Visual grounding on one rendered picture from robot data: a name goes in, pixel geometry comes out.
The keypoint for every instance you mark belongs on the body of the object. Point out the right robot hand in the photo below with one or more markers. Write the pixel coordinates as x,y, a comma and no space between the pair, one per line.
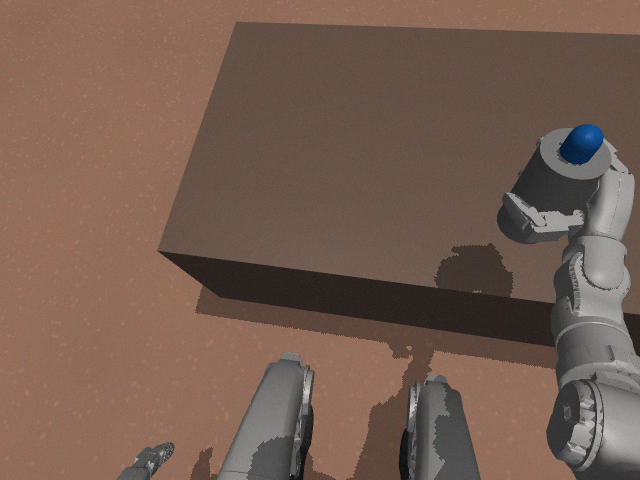
604,210

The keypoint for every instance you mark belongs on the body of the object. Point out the bottle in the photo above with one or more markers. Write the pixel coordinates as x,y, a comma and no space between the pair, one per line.
566,165

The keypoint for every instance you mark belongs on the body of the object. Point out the right robot arm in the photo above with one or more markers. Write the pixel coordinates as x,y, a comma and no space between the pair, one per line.
595,424

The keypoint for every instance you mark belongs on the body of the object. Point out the left robot foot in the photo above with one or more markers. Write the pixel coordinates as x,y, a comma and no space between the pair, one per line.
304,446

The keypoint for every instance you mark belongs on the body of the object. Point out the left robot hand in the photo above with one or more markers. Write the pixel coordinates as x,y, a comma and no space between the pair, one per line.
147,462

